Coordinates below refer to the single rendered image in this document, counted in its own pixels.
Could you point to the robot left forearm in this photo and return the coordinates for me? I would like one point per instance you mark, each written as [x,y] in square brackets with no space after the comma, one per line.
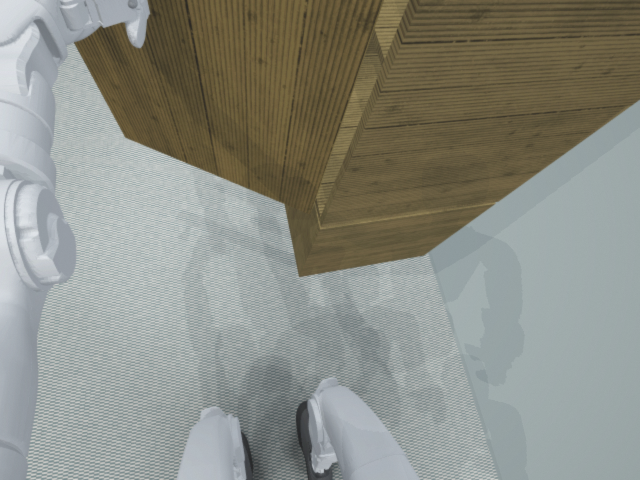
[31,50]

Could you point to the robot left upper arm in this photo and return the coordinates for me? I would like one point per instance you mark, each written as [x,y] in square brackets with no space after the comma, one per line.
[37,250]

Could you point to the cupboard door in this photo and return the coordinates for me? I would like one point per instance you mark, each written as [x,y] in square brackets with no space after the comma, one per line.
[252,91]

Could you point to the right robot foot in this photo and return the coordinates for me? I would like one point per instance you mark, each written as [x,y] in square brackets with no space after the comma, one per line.
[302,423]

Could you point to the robot left hand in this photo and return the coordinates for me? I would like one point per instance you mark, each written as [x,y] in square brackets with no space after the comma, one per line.
[76,22]

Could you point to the left robot thigh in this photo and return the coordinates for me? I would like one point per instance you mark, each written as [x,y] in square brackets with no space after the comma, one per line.
[213,448]

